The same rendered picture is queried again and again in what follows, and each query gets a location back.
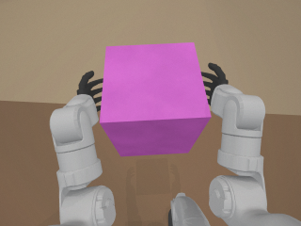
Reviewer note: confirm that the right robot hand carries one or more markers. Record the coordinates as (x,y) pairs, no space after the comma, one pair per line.
(218,80)

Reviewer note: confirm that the left robot hand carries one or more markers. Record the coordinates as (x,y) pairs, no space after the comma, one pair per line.
(85,88)

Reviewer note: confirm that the left robot forearm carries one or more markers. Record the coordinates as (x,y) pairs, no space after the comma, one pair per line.
(71,128)

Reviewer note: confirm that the robot right upper arm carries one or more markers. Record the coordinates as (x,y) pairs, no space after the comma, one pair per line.
(240,201)

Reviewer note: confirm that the robot right shin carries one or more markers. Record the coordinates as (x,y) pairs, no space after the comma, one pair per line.
(173,222)

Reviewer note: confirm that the right robot forearm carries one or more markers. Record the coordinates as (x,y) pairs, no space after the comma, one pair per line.
(242,124)

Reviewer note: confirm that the right robot thigh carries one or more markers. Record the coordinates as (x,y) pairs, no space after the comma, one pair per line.
(187,212)

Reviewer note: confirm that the carton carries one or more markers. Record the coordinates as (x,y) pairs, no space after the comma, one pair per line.
(153,98)

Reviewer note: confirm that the robot left upper arm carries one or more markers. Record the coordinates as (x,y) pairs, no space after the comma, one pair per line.
(88,206)

